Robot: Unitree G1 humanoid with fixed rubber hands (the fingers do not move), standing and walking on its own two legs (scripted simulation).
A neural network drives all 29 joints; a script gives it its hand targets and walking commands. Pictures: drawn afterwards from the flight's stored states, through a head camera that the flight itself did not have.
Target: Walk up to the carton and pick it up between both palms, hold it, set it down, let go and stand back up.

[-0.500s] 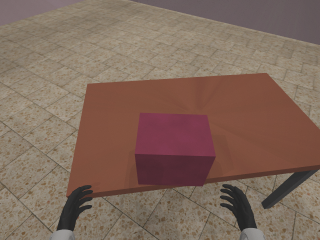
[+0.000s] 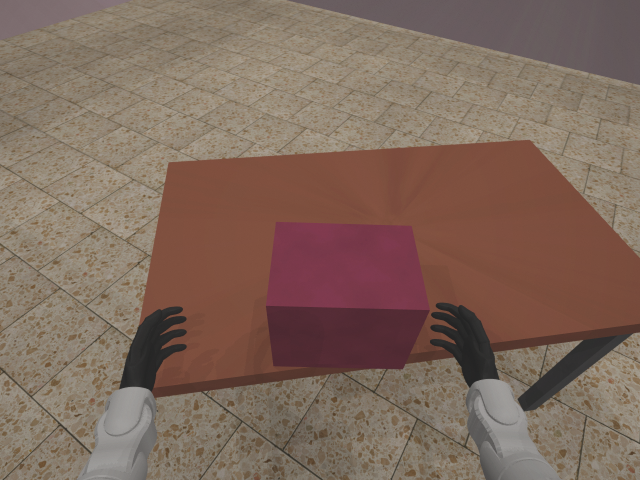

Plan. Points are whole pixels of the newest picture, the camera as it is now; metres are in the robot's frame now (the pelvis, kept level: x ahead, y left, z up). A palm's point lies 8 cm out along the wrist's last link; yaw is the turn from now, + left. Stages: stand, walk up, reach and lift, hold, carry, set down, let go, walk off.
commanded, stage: reach and lift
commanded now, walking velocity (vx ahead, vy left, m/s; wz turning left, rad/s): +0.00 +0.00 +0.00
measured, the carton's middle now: (341, 297) +0.42 -0.04 -0.07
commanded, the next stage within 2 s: none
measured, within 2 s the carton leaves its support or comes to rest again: neither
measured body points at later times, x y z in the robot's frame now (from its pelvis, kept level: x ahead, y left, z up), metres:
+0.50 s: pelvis +0.00 +0.00 +0.01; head +0.02 +0.01 +0.46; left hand +0.37 +0.23 +0.04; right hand +0.37 -0.21 +0.04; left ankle +0.00 +0.12 -0.73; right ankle +0.00 -0.11 -0.73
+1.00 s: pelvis -0.01 +0.00 +0.00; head +0.04 +0.00 +0.44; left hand +0.43 +0.22 +0.08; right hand +0.44 -0.21 +0.09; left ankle +0.00 +0.12 -0.73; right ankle +0.00 -0.11 -0.73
